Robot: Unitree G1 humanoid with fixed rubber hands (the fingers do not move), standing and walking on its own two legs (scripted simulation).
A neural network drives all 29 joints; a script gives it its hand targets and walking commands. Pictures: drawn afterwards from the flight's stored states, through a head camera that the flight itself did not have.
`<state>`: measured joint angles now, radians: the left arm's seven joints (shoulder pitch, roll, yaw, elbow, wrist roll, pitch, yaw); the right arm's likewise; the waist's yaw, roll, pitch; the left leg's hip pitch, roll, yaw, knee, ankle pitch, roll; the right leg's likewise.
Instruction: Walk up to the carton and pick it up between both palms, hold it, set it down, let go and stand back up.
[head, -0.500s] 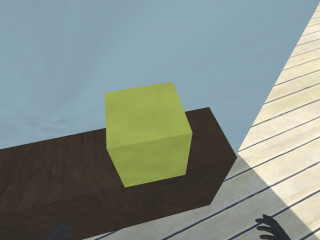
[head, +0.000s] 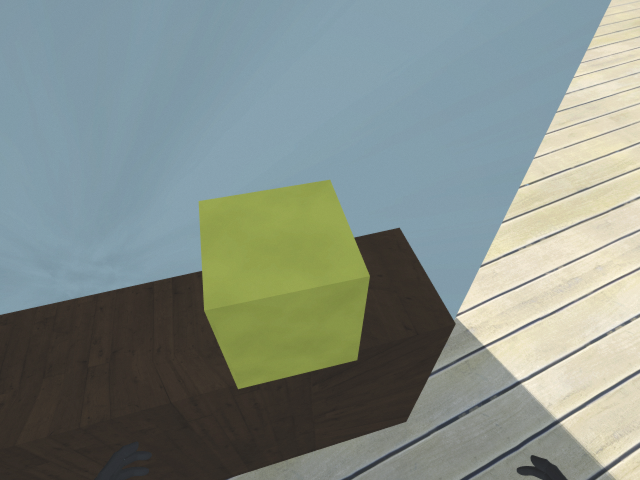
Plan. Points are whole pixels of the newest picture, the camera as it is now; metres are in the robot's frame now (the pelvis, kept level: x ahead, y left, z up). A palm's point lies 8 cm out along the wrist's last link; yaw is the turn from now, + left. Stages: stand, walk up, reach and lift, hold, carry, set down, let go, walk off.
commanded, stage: stand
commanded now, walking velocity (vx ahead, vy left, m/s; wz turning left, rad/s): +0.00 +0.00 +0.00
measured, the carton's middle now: (283, 286) +0.43 +0.07 -0.06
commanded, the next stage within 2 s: walk up in 1.20 s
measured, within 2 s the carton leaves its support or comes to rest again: neither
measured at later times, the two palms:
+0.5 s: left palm out of the picture +0.10 +0.30 -0.10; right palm out of the picture +0.11 -0.28 -0.09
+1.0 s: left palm out of the picture +0.08 +0.32 -0.10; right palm out of the picture +0.08 -0.28 -0.10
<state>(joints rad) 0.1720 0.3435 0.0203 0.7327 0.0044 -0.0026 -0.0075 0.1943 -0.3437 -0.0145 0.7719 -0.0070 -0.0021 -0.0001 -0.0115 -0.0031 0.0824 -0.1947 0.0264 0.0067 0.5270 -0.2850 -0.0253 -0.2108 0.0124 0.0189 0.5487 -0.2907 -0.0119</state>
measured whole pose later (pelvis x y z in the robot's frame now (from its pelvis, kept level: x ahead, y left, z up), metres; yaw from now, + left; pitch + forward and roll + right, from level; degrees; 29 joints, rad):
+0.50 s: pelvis +0.00 +0.01 +0.01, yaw +0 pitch -2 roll +0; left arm 0.17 0.34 0.01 0.87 0.00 -0.02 -0.01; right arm 0.15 -0.35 -0.02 0.88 0.00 -0.01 0.00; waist 0.00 0.00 0.08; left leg -0.16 0.02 0.01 0.44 -0.24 -0.01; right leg -0.16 0.00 0.02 0.44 -0.23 0.00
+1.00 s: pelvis +0.00 +0.02 +0.01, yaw +0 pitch -3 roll +0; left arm 0.15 0.36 0.01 0.99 0.00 -0.01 0.00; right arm 0.16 -0.35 -0.02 0.97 0.00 -0.01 -0.01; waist 0.00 0.00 0.07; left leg -0.14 0.01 0.01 0.38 -0.20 0.00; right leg -0.14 -0.01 0.02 0.38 -0.19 0.01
